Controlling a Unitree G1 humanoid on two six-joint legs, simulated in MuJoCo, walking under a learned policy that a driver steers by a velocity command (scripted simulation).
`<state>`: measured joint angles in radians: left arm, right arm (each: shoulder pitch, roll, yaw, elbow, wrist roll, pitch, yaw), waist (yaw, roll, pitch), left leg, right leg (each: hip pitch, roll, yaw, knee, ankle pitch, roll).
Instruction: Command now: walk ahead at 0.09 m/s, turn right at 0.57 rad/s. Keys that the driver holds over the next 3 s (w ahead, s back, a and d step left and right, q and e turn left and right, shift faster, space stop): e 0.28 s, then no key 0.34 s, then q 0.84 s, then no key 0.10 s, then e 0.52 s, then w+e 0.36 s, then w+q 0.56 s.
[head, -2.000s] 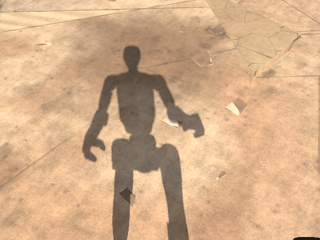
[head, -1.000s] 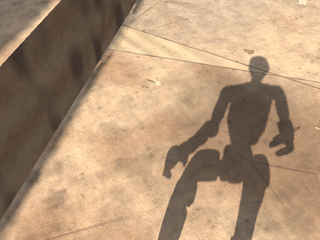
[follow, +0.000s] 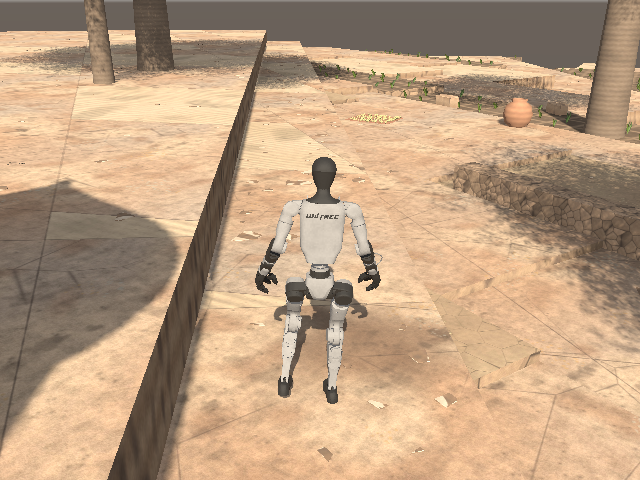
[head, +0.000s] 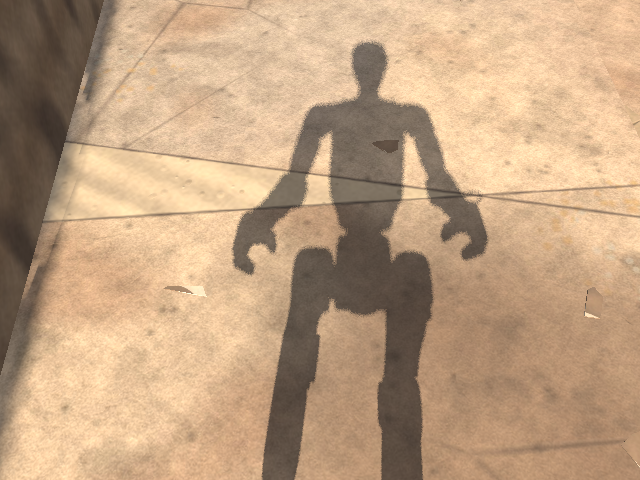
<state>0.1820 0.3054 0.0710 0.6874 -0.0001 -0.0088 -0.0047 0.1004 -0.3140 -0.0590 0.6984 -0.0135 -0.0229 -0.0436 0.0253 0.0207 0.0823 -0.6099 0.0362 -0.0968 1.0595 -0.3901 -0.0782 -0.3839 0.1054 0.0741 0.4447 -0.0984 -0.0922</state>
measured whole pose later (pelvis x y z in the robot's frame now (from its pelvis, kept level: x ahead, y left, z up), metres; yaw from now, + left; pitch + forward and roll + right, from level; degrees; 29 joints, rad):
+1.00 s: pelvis +0.07 +0.04 +0.00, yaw -7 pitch +0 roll -1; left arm 0.15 0.28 0.07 0.73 0.00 0.03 0.04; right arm 0.21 -0.32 -0.07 0.77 0.02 0.05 0.01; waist 0.00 -0.01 0.06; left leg -0.40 0.04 0.03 0.84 -0.45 -0.06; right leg -0.19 -0.04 -0.10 0.50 -0.31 0.01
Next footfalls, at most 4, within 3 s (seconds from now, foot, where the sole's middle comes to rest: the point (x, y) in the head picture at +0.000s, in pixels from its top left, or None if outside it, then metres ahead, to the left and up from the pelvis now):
0.26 left None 0.16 0.16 -0.77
0.62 right None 0.06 -0.09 -0.77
1.06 left None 0.13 0.16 -0.77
1.64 right None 0.17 -0.06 -0.77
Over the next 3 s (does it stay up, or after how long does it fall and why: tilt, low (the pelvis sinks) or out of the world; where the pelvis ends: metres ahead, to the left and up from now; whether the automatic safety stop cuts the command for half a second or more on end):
stays up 0.47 -0.06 0.00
